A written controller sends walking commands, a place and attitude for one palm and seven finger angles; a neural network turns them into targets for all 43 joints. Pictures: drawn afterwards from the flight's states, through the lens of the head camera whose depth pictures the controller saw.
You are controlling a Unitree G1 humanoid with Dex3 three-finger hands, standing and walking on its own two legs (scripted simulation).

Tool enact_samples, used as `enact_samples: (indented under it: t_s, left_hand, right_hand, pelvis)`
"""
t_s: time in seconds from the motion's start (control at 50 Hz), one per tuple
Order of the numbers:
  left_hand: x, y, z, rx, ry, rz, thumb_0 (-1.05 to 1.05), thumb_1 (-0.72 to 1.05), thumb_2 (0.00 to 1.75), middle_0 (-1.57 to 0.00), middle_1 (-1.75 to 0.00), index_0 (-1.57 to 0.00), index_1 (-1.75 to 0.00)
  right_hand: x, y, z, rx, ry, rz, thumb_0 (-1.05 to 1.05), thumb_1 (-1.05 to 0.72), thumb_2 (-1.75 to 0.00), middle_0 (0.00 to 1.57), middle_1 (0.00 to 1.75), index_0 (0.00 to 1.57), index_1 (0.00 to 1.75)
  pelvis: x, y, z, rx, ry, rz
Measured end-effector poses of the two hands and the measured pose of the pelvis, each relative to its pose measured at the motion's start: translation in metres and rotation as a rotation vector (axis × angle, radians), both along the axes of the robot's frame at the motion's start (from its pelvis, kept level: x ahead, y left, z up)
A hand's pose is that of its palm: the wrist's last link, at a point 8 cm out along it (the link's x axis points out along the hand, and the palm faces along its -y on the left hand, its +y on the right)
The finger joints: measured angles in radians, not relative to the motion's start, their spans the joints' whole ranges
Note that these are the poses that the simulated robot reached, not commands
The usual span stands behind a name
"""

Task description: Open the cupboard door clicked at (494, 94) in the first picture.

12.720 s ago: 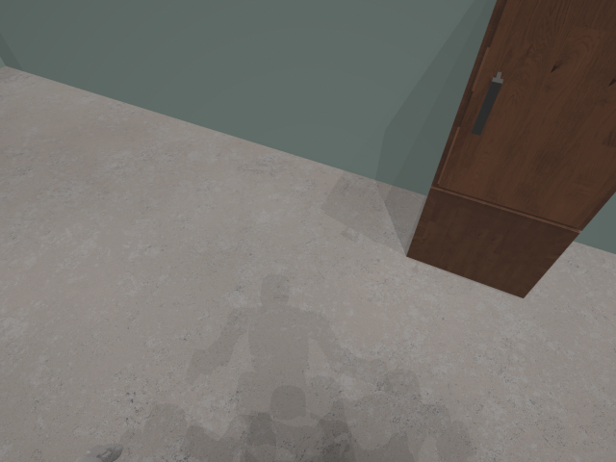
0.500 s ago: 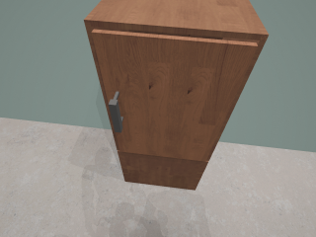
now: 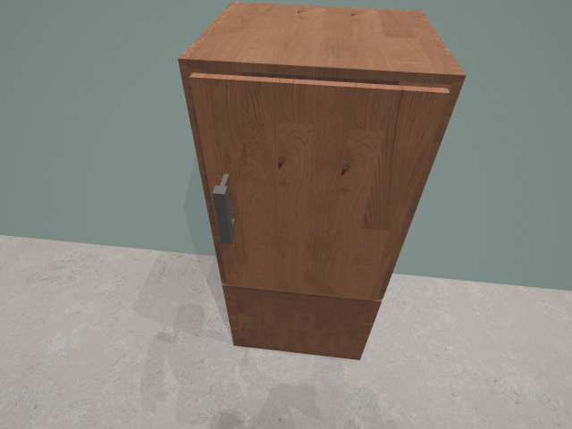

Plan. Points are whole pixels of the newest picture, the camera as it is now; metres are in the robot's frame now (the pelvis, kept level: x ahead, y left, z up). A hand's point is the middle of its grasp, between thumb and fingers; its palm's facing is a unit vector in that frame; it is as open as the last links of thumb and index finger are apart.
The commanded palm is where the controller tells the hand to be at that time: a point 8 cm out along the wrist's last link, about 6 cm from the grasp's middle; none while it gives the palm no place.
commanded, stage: look again from close up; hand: left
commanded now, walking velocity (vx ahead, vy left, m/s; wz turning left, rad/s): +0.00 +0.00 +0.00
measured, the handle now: (226, 209) +0.55 +0.16 -0.02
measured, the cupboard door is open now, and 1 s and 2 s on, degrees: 0 0 0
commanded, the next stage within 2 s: raise the hand with hooked fingers in 0.12 s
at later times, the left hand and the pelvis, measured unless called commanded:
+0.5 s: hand (121, 413) +0.15 +0.23 -0.03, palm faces +0.06 -1.00 -0.07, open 7.9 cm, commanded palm +0.10 +0.29 -0.06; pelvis -0.06 +0.02 -0.06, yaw +2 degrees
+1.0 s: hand (113, 396) +0.18 +0.26 -0.05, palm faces -0.04 -1.00 -0.05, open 10.8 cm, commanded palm +0.15 +0.31 -0.04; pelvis -0.03 +0.02 -0.09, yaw +2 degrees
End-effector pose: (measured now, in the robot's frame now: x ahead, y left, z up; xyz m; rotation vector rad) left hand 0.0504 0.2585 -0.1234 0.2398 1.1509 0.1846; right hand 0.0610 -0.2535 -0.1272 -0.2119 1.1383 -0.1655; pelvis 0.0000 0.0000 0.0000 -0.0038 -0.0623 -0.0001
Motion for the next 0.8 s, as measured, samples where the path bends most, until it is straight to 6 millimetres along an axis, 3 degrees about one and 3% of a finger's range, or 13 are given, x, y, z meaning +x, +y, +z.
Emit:
enact_samples:
  t_s: [0.24, 0.28, 0.38, 0.44, 0.52, 0.6, 0.68, 0.8]
  left_hand:
    - [-0.038, 0.014, -0.01, -0.022, 0.081, -0.002, 0.01, 0.9, 0.89, -0.2, -0.3, -0.2, -0.29]
    - [-0.023, 0.018, 0.008, -0.057, -0.082, 0.094, 0.01, 0.9, 0.89, -0.2, -0.3, -0.21, -0.3]
    - [0.042, 0.023, 0.089, -0.066, -0.704, 0.085, 0.02, 0.86, 0.88, -0.21, -0.33, -0.21, -0.32]
    - [0.07, 0.026, 0.106, -0.095, -0.977, -0.01, 0.01, 0.82, 0.86, -0.21, -0.36, -0.21, -0.35]
    - [0.08, 0.025, 0.092, -0.16, -1.178, -0.226, 0.01, 0.74, 0.82, -0.21, -0.41, -0.21, -0.4]
    - [0.072, 0.025, 0.058, -0.27, -1.126, -0.273, 0.01, 0.65, 0.79, -0.22, -0.46, -0.22, -0.46]
    - [0.058, 0.029, 0.05, -0.278, -1.062, -0.18, 0.01, 0.56, 0.75, -0.23, -0.52, -0.23, -0.51]
    - [0.065, 0.038, 0.073, -0.182, -1.107, -0.186, 0.01, 0.42, 0.69, -0.24, -0.61, -0.24, -0.6]
  right_hand:
    - [-0.047, 0.005, 0.005, -0.037, 0.095, -0.013, 0.0, -0.91, -0.9, 0.2, 0.3, 0.2, 0.3]
    - [-0.046, 0.01, 0.01, -0.047, 0.023, -0.018, 0.0, -0.91, -0.9, 0.2, 0.3, 0.2, 0.3]
    - [-0.015, 0.024, 0.015, -0.042, -0.262, 0.049, 0.01, -0.91, -0.9, 0.2, 0.3, 0.2, 0.3]
    - [0.014, 0.029, 0.01, -0.025, -0.39, 0.104, 0.01, -0.9, -0.9, 0.2, 0.3, 0.2, 0.3]
    - [0.053, 0.033, 0.0, -0.023, -0.563, 0.175, 0.01, -0.9, -0.9, 0.2, 0.3, 0.2, 0.3]
    - [0.083, 0.039, -0.003, -0.03, -0.67, 0.205, 0.01, -0.9, -0.9, 0.2, 0.3, 0.2, 0.3]
    - [0.097, 0.05, 0.0, -0.039, -0.684, 0.226, 0.01, -0.9, -0.9, 0.2, 0.3, 0.2, 0.3]
    - [0.097, 0.063, -0.008, -0.035, -0.593, 0.256, 0.01, -0.9, -0.9, 0.2, 0.3, 0.2, 0.3]
  pelvis:
    - [-0.019, 0.017, 0.003, -0.012, 0.007, -0.002]
    - [-0.024, 0.019, 0.0, -0.01, 0.004, 0.007]
    - [-0.039, 0.024, -0.014, -0.006, 0.05, 0.063]
    - [-0.052, 0.023, -0.034, -0.011, 0.139, 0.067]
    - [-0.063, 0.02, -0.075, -0.022, 0.226, 0.032]
    - [-0.065, 0.019, -0.103, -0.032, 0.242, 0.025]
    - [-0.06, 0.019, -0.107, -0.053, 0.236, 0.034]
    - [-0.05, 0.018, -0.1, -0.083, 0.259, 0.054]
